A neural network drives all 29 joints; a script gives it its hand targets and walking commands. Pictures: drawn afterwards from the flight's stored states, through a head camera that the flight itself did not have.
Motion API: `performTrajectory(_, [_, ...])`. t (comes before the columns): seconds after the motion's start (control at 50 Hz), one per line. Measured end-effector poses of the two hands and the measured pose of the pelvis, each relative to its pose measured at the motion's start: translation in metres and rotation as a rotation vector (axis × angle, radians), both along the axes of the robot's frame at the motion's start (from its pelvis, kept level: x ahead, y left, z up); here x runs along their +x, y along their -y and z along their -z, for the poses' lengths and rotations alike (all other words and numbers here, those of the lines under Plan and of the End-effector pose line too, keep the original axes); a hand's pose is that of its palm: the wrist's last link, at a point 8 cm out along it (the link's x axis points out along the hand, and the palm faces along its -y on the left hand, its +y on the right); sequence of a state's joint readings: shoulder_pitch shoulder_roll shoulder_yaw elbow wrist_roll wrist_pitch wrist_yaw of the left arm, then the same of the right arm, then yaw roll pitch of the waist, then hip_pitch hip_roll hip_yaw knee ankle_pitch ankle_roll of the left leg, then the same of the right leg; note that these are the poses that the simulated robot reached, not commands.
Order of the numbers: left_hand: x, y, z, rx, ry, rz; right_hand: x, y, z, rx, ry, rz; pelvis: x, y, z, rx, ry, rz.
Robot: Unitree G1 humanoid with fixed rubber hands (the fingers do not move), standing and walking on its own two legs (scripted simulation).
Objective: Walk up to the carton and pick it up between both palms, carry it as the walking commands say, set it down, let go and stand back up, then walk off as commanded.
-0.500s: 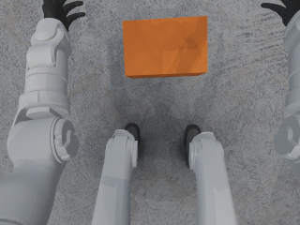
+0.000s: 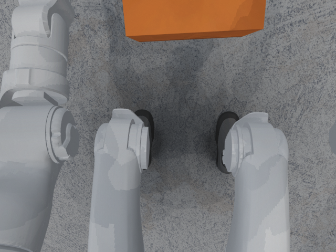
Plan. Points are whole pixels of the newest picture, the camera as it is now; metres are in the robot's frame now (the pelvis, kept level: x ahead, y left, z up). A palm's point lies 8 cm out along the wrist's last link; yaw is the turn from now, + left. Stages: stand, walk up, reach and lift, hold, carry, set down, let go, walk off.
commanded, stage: reach and lift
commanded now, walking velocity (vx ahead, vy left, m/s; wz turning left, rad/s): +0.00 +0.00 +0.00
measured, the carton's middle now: out of the picture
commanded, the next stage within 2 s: none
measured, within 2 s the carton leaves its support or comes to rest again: neither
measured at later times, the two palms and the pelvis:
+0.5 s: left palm out of the picture +0.55 +0.20 -0.28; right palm out of the picture +0.56 -0.23 -0.27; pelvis +0.01 +0.00 -0.07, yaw +0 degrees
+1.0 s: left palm out of the picture +0.56 +0.20 -0.26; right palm out of the picture +0.56 -0.22 -0.26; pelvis +0.00 +0.00 -0.08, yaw +0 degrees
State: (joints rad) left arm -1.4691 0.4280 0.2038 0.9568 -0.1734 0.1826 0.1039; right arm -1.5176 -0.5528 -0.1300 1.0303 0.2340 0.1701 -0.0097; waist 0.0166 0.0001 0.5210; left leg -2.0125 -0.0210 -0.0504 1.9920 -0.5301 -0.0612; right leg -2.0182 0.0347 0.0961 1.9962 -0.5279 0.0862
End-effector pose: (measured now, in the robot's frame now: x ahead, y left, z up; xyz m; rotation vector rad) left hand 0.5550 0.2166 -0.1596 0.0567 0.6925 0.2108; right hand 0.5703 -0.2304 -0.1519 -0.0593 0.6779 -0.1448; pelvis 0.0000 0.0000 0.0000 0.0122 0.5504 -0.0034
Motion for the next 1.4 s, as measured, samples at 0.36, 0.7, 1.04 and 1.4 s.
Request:
performTrajectory(0.36, [-0.003,0.013,0.089,-0.018,-0.08,0.023,-0.01,-0.002,0.092,-0.002,-0.081,0.024,0.004,0.001,0.058,-0.011,-0.03,-0.021])
performTrajectory(0.7, [0.004,0.007,0.109,-0.014,-0.063,0.005,-0.002,-0.003,0.112,-0.011,-0.053,0.019,0.013,0.002,0.08,-0.004,-0.024,-0.006])
performTrajectory(1.04, [0.002,0.023,0.102,-0.043,-0.071,0.028,-0.007,-0.015,0.107,0.009,-0.067,0.004,0.004,0.0,0.078,-0.005,-0.025,-0.009])
performTrajectory(1.4, [0.0,0.032,0.109,-0.019,-0.077,0.038,-0.003,-0.036,0.114,0.002,-0.061,-0.028,0.005,0.0,0.074,-0.003,-0.037,-0.01])
